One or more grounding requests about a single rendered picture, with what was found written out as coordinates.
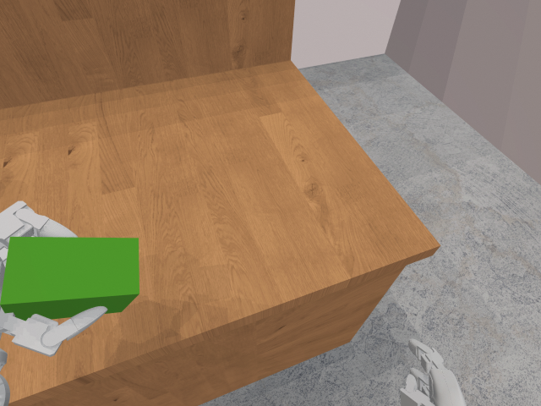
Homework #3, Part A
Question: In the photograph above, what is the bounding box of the sponge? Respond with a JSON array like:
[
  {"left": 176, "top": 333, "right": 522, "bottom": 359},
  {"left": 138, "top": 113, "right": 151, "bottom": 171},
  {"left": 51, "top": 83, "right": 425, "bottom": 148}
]
[{"left": 0, "top": 237, "right": 139, "bottom": 321}]

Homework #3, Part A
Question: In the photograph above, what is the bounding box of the right robot hand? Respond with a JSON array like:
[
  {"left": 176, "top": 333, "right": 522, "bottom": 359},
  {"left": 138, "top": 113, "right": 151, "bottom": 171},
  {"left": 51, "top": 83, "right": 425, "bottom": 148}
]
[{"left": 400, "top": 338, "right": 467, "bottom": 406}]

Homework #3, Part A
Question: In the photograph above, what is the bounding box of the table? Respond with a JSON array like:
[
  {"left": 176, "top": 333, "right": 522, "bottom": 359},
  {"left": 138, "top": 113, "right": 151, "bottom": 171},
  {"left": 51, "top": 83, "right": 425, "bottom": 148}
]
[{"left": 0, "top": 0, "right": 440, "bottom": 406}]

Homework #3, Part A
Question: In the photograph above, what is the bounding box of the left robot hand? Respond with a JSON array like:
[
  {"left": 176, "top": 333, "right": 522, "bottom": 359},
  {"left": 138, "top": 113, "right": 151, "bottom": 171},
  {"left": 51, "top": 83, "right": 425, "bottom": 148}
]
[{"left": 0, "top": 201, "right": 107, "bottom": 357}]

